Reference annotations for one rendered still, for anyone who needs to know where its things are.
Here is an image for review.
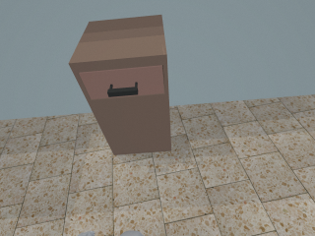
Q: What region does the drawer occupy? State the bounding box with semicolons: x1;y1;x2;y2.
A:
79;65;164;99

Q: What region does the handle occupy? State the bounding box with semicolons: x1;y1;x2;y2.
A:
107;82;139;97

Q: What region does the cabinet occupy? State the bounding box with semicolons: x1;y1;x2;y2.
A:
68;15;171;155

